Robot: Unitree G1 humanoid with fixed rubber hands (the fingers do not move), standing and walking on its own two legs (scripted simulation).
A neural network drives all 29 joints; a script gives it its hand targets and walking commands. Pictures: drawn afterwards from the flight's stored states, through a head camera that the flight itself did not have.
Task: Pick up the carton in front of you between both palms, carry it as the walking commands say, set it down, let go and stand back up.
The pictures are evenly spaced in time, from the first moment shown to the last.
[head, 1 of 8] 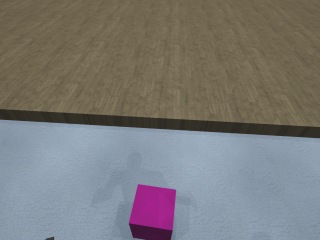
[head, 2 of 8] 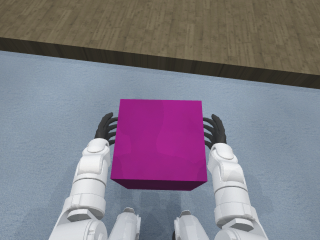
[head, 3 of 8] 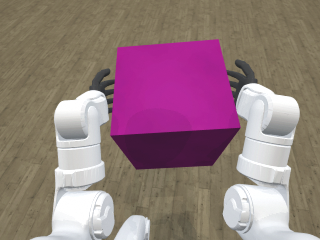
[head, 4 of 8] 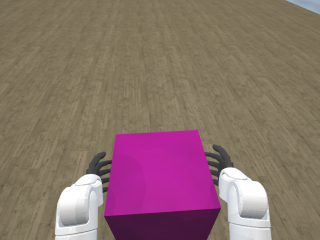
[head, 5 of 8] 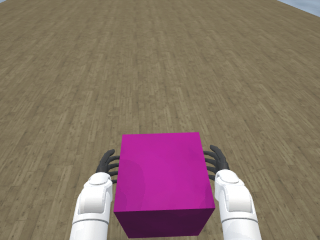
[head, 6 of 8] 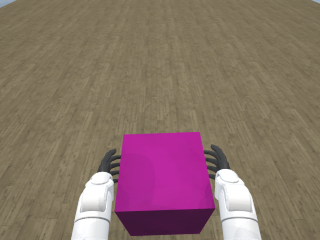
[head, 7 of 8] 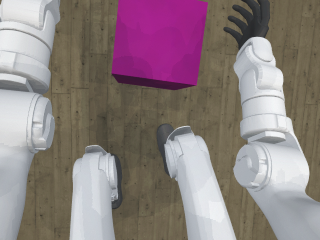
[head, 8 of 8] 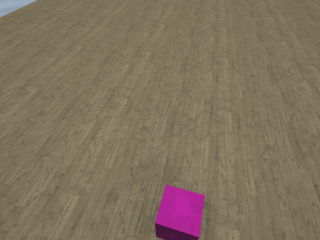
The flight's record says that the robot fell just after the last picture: no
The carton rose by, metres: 0.82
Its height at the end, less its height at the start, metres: +0.13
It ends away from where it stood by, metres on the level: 6.13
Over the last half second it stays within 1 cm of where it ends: yes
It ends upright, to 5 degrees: yes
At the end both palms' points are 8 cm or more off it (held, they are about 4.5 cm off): yes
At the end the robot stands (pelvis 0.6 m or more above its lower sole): yes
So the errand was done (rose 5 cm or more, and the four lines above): yes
